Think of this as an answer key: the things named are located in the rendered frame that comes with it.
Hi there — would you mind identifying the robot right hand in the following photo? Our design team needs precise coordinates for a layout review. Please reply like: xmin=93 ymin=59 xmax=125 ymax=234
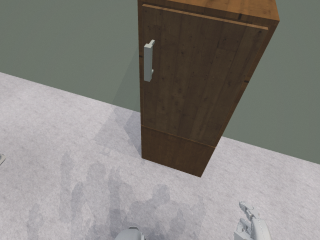
xmin=234 ymin=201 xmax=273 ymax=240

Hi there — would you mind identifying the left robot shin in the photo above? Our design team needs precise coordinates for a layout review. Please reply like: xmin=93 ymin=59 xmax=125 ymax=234
xmin=128 ymin=226 xmax=140 ymax=231

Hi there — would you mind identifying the cupboard door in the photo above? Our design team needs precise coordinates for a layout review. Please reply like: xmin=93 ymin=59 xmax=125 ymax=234
xmin=141 ymin=4 xmax=268 ymax=146

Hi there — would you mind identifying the left robot thigh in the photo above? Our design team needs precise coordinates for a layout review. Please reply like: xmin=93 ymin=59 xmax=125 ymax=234
xmin=114 ymin=229 xmax=145 ymax=240

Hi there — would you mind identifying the handle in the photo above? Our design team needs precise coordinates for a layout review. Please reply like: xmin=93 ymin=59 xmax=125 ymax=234
xmin=144 ymin=39 xmax=155 ymax=82

